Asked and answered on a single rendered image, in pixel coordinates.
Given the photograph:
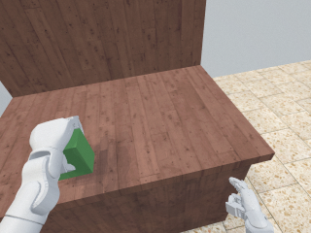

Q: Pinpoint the robot left forearm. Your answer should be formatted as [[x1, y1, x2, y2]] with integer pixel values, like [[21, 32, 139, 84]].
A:
[[0, 147, 63, 233]]

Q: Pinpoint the left robot hand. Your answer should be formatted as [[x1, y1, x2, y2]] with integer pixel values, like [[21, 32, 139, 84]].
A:
[[29, 116, 85, 175]]

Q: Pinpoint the table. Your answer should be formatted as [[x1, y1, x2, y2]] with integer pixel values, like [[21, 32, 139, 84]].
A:
[[0, 0, 275, 233]]

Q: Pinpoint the right robot hand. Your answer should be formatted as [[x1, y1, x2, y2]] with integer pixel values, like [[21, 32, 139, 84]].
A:
[[225, 177, 261, 219]]

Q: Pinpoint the sponge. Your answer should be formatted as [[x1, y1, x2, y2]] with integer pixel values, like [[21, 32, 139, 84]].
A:
[[58, 128, 95, 181]]

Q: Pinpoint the robot right forearm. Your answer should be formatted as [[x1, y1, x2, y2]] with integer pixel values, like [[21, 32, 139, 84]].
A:
[[244, 210, 274, 233]]

